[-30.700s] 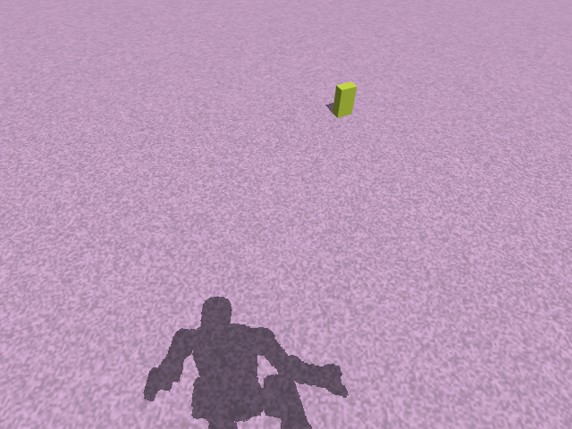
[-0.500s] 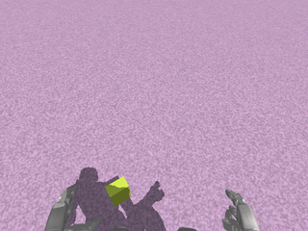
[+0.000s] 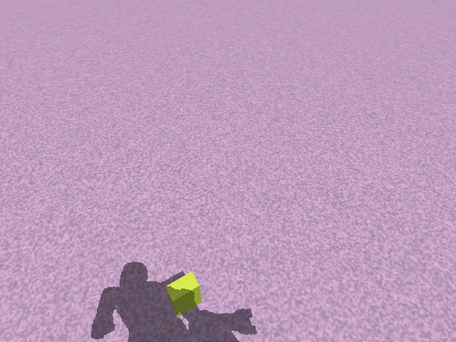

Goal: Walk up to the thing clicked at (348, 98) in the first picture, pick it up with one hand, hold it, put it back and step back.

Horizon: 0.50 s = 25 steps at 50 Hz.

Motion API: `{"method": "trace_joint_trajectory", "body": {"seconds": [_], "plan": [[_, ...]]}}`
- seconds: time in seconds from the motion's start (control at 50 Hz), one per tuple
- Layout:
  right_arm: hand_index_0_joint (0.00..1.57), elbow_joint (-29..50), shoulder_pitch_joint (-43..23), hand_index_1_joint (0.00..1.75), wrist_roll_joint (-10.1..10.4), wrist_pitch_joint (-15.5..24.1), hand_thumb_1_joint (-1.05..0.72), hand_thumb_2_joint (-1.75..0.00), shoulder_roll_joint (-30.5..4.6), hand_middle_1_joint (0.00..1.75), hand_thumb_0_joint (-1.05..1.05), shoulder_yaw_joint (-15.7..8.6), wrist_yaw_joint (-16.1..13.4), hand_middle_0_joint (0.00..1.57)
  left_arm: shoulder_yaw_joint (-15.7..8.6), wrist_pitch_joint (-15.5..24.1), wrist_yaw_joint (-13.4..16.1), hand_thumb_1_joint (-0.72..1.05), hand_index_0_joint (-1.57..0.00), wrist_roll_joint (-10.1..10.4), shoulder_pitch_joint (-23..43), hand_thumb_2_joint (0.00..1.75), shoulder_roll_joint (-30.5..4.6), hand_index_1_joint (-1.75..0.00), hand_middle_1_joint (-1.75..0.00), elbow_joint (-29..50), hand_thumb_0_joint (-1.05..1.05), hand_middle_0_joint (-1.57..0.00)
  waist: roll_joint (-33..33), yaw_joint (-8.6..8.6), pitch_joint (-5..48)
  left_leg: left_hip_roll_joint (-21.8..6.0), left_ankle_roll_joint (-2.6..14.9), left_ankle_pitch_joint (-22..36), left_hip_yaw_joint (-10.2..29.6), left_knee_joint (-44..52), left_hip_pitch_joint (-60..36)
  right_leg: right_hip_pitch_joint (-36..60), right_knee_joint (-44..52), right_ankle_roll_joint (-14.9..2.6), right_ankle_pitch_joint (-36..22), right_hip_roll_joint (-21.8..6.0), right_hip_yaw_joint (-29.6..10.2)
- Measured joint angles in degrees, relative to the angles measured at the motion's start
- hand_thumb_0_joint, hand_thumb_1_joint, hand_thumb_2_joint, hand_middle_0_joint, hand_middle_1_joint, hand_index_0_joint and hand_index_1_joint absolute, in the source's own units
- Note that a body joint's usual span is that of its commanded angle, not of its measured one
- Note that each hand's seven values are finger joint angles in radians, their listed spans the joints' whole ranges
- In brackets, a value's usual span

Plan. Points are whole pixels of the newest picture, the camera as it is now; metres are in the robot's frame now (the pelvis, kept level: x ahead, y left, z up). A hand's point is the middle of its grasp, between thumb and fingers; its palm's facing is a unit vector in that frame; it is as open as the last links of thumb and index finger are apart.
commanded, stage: stand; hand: left
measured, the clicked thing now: (184, 294) +0.42 +0.16 -0.68
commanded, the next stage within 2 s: step back in 1.68 s
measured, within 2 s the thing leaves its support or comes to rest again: neither
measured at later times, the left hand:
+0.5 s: hand out of the picture +0.03 +0.23 -0.15, palm faces -0.02 -0.94 -0.34, open 7.4 cm
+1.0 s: hand out of the picture +0.07 +0.23 -0.14, palm faces -0.02 -0.94 -0.35, open 7.4 cm
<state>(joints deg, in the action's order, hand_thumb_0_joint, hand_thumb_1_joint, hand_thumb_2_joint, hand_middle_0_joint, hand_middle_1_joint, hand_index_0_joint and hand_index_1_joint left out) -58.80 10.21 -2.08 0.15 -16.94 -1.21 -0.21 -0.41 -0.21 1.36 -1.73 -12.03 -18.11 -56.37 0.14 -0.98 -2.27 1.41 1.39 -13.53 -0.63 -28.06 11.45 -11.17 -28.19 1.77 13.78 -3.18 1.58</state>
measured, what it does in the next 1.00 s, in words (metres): stands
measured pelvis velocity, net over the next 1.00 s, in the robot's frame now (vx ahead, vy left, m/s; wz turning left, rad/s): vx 0.00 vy -0.02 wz -0.01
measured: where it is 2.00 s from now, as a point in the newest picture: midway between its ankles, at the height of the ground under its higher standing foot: outside the picture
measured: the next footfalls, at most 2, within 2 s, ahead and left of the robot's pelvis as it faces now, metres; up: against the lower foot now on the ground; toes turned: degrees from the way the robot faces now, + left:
left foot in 1.98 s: -0.02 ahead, +0.11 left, +0.00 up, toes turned -2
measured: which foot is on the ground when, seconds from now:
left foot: down 0.00-1.00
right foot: down 0.00-1.00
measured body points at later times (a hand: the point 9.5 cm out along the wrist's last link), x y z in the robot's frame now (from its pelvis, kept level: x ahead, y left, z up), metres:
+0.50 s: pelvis -0.01 -0.01 +0.01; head -0.02 -0.02 +0.46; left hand +0.04 +0.28 -0.13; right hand +0.05 -0.31 -0.13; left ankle +0.02 +0.10 -0.74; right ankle +0.02 -0.14 -0.74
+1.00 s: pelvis +0.00 -0.02 +0.01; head +0.00 -0.02 +0.46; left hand +0.08 +0.28 -0.12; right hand +0.06 -0.31 -0.13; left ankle +0.02 +0.10 -0.74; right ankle +0.02 -0.14 -0.74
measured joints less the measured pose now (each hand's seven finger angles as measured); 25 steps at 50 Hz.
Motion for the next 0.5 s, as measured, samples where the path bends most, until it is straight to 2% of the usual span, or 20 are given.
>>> {"method": "trace_joint_trajectory", "body": {"seconds": [0.22, 0.5], "plan": [[0.21, -4.2, -2.0, 0.30, 0.7, -0.1, -0.90, -0.90, -0.5, 0.30, 0.00, -0.1, 0.4, 0.20, 0.5, 0.8, -0.2, 0.90, -0.20, 0.0, 1.1, 0.90, 0.0, -0.30, -0.30, -6.2, 0.01, -0.20, -1.1, 0.02, -0.7, -0.1, -0.40, 3.7, 0.4, 5.8, -3.1, 2.9, 5.1, -0.16, -3.2, 0.2, 0.4], [0.20, -6.7, -1.7, 0.30, 0.9, -0.4, -0.91, -0.90, -1.9, 0.30, 0.00, -0.2, 0.6, 0.20, 0.6, 1.0, -0.4, 0.90, -0.20, 0.2, 2.4, 0.90, -0.2, -0.30, -0.30, -8.9, 0.01, -0.20, -0.7, 0.52, -0.8, -1.1, -1.17, 4.8, 0.6, 7.3, -3.4, 3.4, 7.2, -0.90, -4.5, 1.2, 0.7]]}}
